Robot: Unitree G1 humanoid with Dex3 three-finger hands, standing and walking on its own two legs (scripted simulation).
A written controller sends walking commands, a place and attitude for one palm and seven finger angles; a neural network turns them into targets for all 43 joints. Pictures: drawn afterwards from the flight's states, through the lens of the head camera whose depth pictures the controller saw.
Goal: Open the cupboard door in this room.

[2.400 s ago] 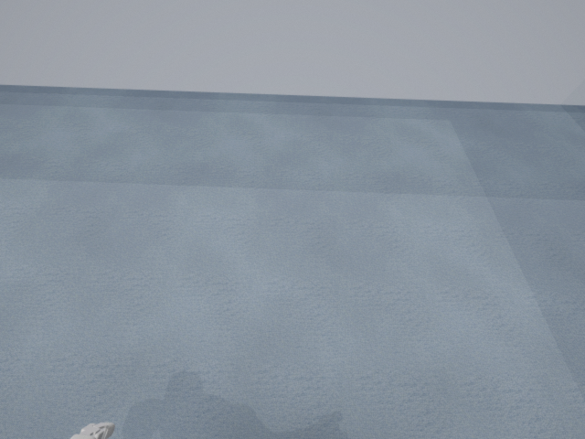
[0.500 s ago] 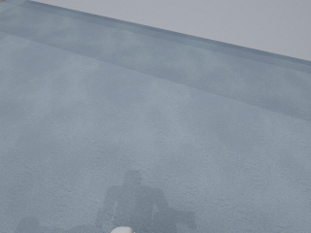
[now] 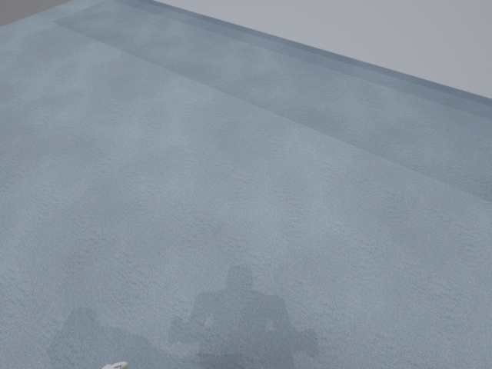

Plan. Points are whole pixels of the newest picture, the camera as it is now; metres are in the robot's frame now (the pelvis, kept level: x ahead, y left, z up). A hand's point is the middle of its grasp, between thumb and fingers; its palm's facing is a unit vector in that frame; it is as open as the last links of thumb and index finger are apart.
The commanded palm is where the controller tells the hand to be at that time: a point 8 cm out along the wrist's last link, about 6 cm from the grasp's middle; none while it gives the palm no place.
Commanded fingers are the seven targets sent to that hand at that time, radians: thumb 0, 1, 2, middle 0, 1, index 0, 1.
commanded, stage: turn or walk to find it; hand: left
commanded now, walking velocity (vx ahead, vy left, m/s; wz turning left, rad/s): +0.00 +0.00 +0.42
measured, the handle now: out of the picture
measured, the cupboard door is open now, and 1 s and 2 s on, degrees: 0 0 0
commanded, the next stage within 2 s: none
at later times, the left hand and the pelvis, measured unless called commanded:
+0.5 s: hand out of the picture -0.03 +0.25 -0.17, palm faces +0.26 -0.94 -0.23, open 7.4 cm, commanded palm none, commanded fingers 0.00 0.90 0.90 -0.20 -0.30 -0.20 -0.30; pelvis -0.02 +0.03 +0.01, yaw +12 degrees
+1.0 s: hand out of the picture -0.05 +0.20 -0.14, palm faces +0.43 -0.86 -0.26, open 7.4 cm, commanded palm none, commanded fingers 0.00 0.90 0.90 -0.20 -0.30 -0.20 -0.30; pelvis -0.03 +0.00 +0.01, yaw +26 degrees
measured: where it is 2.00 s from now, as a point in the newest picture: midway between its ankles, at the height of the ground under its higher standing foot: outside the picture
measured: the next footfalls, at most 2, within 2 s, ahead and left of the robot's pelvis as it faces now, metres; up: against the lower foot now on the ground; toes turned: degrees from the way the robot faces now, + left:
left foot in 0.36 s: +0.01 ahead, +0.14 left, +0.00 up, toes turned +15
right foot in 0.78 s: +0.04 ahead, -0.10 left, +0.00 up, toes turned +15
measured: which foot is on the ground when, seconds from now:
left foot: up 0.00-0.34, down 0.36-0.78, up 0.80-1.00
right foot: down 0.00-0.36, up 0.38-0.76, down 0.78-1.00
